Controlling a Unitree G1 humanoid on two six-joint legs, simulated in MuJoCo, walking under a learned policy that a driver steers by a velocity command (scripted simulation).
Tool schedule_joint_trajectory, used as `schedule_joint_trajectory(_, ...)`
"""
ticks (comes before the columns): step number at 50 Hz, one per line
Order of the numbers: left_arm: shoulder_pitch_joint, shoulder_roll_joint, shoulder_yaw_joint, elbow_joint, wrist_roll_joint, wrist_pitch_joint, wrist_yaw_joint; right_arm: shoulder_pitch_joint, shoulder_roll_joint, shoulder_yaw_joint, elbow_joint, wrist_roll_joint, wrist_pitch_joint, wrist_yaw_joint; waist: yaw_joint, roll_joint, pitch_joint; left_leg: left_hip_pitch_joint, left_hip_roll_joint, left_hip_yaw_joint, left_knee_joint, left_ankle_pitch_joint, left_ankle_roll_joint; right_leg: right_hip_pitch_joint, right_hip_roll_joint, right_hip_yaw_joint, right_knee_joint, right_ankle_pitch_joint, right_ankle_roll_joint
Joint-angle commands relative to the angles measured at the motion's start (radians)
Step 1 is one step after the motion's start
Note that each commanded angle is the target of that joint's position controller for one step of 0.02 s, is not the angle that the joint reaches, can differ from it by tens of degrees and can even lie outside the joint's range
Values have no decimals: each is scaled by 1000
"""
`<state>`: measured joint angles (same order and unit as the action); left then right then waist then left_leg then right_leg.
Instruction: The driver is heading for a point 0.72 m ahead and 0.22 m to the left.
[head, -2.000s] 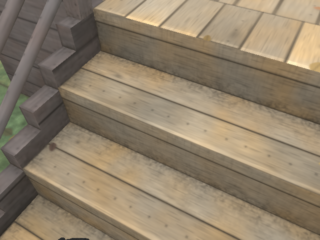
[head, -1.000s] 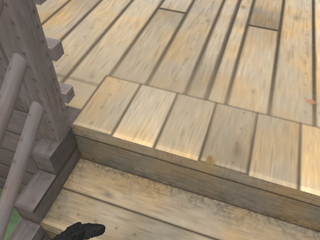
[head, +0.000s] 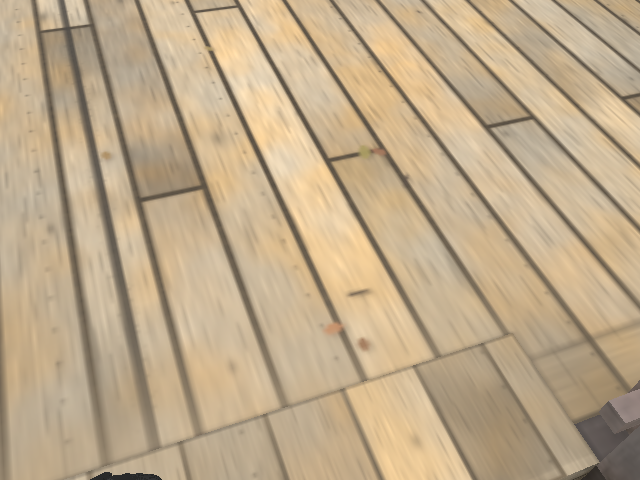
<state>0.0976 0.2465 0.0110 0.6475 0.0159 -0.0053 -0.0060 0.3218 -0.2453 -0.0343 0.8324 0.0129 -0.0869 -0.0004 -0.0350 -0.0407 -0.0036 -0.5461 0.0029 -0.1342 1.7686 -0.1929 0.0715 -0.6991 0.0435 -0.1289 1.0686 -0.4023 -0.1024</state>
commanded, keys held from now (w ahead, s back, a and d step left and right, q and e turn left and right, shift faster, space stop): q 0.68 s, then no key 0.26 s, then w+e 0.06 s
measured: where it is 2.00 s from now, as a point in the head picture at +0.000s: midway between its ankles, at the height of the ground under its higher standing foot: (229, 293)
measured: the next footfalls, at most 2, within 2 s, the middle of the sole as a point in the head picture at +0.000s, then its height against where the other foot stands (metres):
left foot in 0.46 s outside the picture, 0.19 m higher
right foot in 1.26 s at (286, 416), level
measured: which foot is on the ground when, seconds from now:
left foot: up 0.00-0.44, down 0.46-1.00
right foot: down 0.00-0.50, up 0.52-1.00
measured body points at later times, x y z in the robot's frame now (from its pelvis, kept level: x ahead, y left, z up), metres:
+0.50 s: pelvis +0.17 +0.08 +0.11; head +0.21 +0.09 +0.56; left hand +0.13 +0.33 -0.03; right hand +0.45 -0.03 +0.04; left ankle +0.26 +0.20 -0.47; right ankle +0.10 -0.07 -0.63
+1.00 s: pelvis +0.28 +0.14 +0.27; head +0.28 +0.15 +0.72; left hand +0.32 +0.41 +0.16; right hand +0.52 +0.00 +0.19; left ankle +0.26 +0.19 -0.47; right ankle +0.44 +0.01 -0.39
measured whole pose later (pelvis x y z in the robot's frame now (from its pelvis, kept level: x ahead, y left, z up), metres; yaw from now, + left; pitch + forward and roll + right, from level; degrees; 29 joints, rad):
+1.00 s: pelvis +0.28 +0.14 +0.27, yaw +24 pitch +2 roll -1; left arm 0.21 0.20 0.03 0.72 -0.03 -0.02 0.07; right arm 0.20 -0.16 -0.01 0.59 -0.03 -0.02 -0.02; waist -0.04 -0.01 -0.04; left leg -0.26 -0.11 -0.10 0.48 -0.24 0.10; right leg -0.68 -0.09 0.04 0.99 -0.17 0.09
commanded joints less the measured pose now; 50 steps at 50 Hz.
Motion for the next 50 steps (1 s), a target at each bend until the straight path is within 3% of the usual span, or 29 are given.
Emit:
schedule_joint_trajectory(1, 81, -75, 2, 86, 1, -40, -26, -56, 160, 76, -170, 7, -27, 11, -37, 109, 9, -379, -20, -92, 330, -72, 24, 205, -228, 449, -591, 133, -76)
schedule_joint_trajectory(3, 26, -121, -20, 101, 10, -47, -47, 35, 153, 83, -123, 31, -2, -8, -91, 57, 29, -388, -17, -78, 210, -31, 1, 153, -238, 285, -620, 297, -64)
schedule_joint_trajectory(6, 120, -78, -23, 186, 39, -49, -60, 21, 155, 83, -102, 25, 31, -48, -63, -18, 2, -553, -72, 1, 514, 6, -24, 226, -289, 217, -670, 579, -78)
schedule_joint_trajectory(7, 143, -36, -13, 201, 30, -43, -52, -10, 166, 86, -118, 21, 45, -60, -48, -47, 13, -656, -70, -2, 579, -22, -37, 292, -303, 216, -680, 543, -61)
schedule_joint_trajectory(11, 179, -27, -13, 217, 20, -8, -10, -198, 162, 98, -220, -15, 58, -72, -3, -43, 24, -797, -48, 40, 413, 107, -68, 373, -264, 101, -704, 362, 12)
schedule_joint_trajectory(15, 263, 11, -6, 216, 40, -10, 46, -347, 175, 108, -326, -26, 75, -60, 57, -147, -31, -847, 8, 131, 382, 122, -114, 536, -336, 132, -772, 479, -47)
schedule_joint_trajectory(16, 290, 41, 4, 223, 24, -1, 65, -362, 207, 119, -358, -16, 80, -61, 49, -184, -48, -931, 54, 22, 438, -81, -112, 672, -395, 165, -782, 614, -52)
schedule_joint_trajectory(17, 262, 91, 22, 210, 1, 20, 73, -367, 210, 136, -381, -20, 88, -45, 27, -166, -45, -929, 92, 110, 207, -199, -109, 772, -373, 103, -825, 620, -46)
schedule_joint_trajectory(18, 302, 86, 38, 201, -21, 40, 88, -463, 214, 149, -414, -13, 88, -17, 67, -122, -21, -816, 121, 160, -45, -268, -91, 737, -361, 84, -861, 607, -40)
schedule_joint_trajectory(20, 416, 100, 51, 204, -35, 67, 106, -557, 219, 147, -431, -26, 103, 25, 106, -96, -10, -632, 102, 257, -260, -423, -55, 709, -415, 62, -916, 666, -60)
schedule_joint_trajectory(21, 331, 126, 56, 175, -38, 52, 90, -436, 204, 132, -380, -23, 101, 42, 64, -136, -55, -464, 61, 332, -278, -486, -20, 706, -417, -18, -870, 1016, -75)
schedule_joint_trajectory(22, 311, 165, 62, 166, -50, 34, 76, -367, 140, 109, -350, -13, 99, 48, 40, -157, -66, -352, 8, 361, -380, -445, 18, 715, -400, -36, -820, 1397, -85)
schedule_joint_trajectory(23, 316, 192, 70, 172, -66, 22, 63, -298, 94, 88, -330, -6, 96, 52, 6, -154, -118, -243, -33, 314, -558, -323, 66, 772, -377, -56, -720, 1715, -66)
schedule_joint_trajectory(24, 287, 196, 66, 146, -42, -5, 54, -113, -31, 38, -310, -14, 90, 49, -78, -145, -289, 58, -27, 71, -573, -121, 148, 664, -331, -37, -509, 1967, -24)
schedule_joint_trajectory(25, 231, 205, 67, 99, -30, -23, 37, -19, -152, -8, -301, -20, 97, 36, -107, 84, -422, 272, 63, -272, -814, -195, 224, 493, -211, 8, -256, 1671, 31)
schedule_joint_trajectory(26, 146, 95, 42, 85, 3, -30, 16, -69, -218, -34, -308, -27, 112, 14, -90, 372, -434, 426, 186, -692, -1222, -276, 333, 186, 52, 106, 191, 282, 100)
schedule_joint_trajectory(27, 153, 44, 45, 90, -31, -44, -12, -115, -187, -15, -327, -65, 94, 10, -34, 278, -470, 379, 246, -770, -1336, -302, 294, 109, 53, 315, 546, 102, 100)
schedule_joint_trajectory(28, 86, 13, 35, 40, -45, -33, -11, -171, -94, 1, -321, -40, 87, 11, -5, 186, -350, 270, 200, -607, -1273, -280, 214, 45, 31, 313, 590, 94, 88)
schedule_joint_trajectory(29, 59, -5, 29, -5, -20, -21, 7, -217, -24, 11, -302, -1, 78, 15, 49, 100, -135, 127, 132, -440, -1180, -237, 156, -28, 4, 258, 547, 145, 78)
schedule_joint_trajectory(30, 78, -20, 19, -15, 10, -11, 31, -219, 11, 17, -284, 2, 65, 14, 75, 85, -93, 74, 112, -344, -1104, -221, 129, -73, -33, 244, 570, 172, 56)
schedule_joint_trajectory(31, 115, -15, 16, -18, 9, -9, 36, -216, 17, 14, -275, 0, 54, 18, 91, 75, -68, 39, 87, -303, -1099, -204, 116, -57, -44, 234, 610, 169, 46)
schedule_joint_trajectory(33, 158, -12, 11, -35, -2, -21, 36, -168, -16, 5, -270, -10, 39, 13, 90, 77, -58, 75, 103, -352, -1175, -128, 120, -104, -38, 238, 751, 172, 44)
schedule_joint_trajectory(36, 236, -47, -7, -27, -30, -31, 57, -179, -30, 1, -272, -34, 48, -1, 125, 91, -52, 93, 43, -169, -1147, 31, 73, -132, -78, 260, 592, 265, 73)
schedule_joint_trajectory(38, 184, -10, 3, -49, -14, -37, 79, -157, -35, -2, -276, -30, 57, -1, 100, 126, -48, 89, 34, -153, -1225, 77, 67, -110, -88, 218, 498, 277, 116)
schedule_joint_trajectory(40, 54, -17, -2, -110, -24, -18, 109, -141, -56, -16, -295, -35, 83, -25, 49, 215, -45, 249, 64, -196, -1308, 243, 67, -175, -96, 169, 304, 179, 180)
schedule_joint_trajectory(41, 45, 24, 15, -86, -40, -16, 108, -155, -45, -18, -326, -47, 67, -25, 19, 206, -77, 309, 113, -235, -1347, 330, 53, -163, -118, 178, 231, 185, 196)
schedule_joint_trajectory(43, 20, 17, 24, -80, -45, -16, 107, -127, -55, -19, -327, -53, 52, -36, -6, 200, -111, 360, 153, -262, -1377, 337, 71, -142, -146, 202, 145, 214, 206)
schedule_joint_trajectory(48, 53, -13, 31, 0, -35, -35, 74, -87, -31, -11, -295, -43, 61, -24, -34, 129, -81, 380, 148, -217, -1489, -35, 127, -36, -152, 178, -80, 256, 195)
schedule_joint_trajectory(50, 18, 23, 46, 0, -54, -45, 60, -44, -84, -30, -266, -30, 58, -9, -57, 157, -19, 411, 176, -245, -1563, -219, 186, -37, -142, 151, -167, 223, 176)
